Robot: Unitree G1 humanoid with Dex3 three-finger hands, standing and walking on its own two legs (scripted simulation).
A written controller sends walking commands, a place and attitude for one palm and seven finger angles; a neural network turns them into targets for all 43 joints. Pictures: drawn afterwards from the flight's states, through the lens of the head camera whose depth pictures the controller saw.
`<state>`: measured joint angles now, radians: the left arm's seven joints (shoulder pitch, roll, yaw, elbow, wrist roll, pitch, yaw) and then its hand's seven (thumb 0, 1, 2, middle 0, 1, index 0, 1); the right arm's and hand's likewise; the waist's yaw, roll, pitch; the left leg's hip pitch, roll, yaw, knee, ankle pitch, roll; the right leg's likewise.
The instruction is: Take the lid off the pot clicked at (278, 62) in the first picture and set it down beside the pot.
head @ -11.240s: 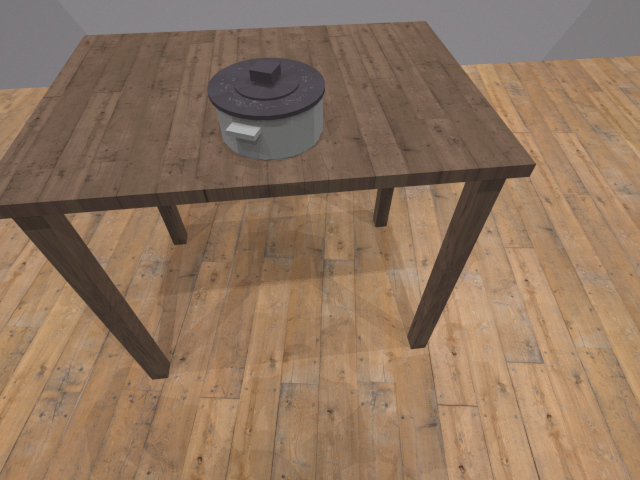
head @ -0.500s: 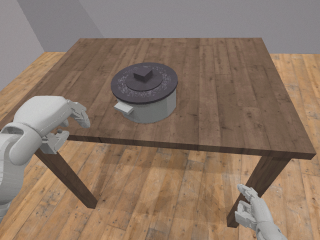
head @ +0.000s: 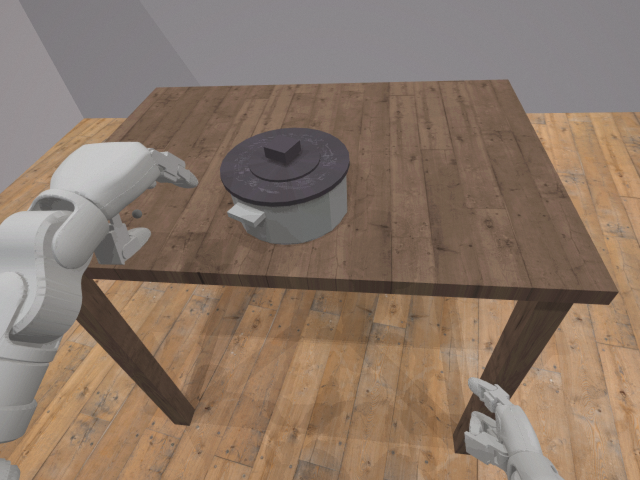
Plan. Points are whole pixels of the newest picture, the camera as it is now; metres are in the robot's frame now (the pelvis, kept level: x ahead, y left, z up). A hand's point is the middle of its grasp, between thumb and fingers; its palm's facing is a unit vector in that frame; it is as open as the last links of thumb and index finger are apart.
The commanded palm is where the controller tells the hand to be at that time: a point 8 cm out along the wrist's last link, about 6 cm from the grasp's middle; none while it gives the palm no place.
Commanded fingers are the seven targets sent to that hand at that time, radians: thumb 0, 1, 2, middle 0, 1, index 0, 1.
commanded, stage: move the open hand above the knob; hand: left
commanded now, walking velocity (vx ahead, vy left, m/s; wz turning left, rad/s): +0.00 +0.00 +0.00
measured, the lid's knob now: (282, 148) +0.54 +0.14 +0.15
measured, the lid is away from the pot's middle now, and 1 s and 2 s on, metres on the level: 0.00 0.00 0.00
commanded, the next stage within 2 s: none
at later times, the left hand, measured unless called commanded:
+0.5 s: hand (194, 180) +0.38 +0.20 +0.21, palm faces -0.11 -0.07 -0.99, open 9.7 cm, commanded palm +0.36 +0.21 +0.29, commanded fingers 0.00 -0.33 1.62 -0.88 -0.08 -0.88 -0.08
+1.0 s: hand (229, 152) +0.44 +0.18 +0.21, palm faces -0.18 -0.08 -0.98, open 9.7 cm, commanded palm +0.43 +0.18 +0.29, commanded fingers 0.00 -0.33 1.62 -0.88 -0.08 -0.88 -0.08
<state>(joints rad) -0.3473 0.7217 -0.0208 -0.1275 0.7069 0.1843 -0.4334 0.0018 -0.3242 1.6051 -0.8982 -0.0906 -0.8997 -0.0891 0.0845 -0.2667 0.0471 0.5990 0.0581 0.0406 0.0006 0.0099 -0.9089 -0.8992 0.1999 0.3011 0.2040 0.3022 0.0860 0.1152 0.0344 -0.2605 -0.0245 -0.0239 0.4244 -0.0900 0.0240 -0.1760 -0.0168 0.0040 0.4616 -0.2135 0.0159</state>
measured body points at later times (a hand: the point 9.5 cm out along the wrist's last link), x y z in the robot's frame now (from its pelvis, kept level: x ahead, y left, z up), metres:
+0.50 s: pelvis +0.02 -0.02 +0.00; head +0.02 -0.06 +0.45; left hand +0.38 +0.20 +0.27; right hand +0.23 -0.24 -0.10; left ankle +0.09 +0.10 -0.74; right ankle +0.03 -0.14 -0.74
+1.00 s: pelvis +0.05 -0.01 +0.00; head +0.06 -0.05 +0.45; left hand +0.45 +0.18 +0.26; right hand +0.24 -0.24 -0.10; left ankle +0.09 +0.10 -0.74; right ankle +0.03 -0.14 -0.74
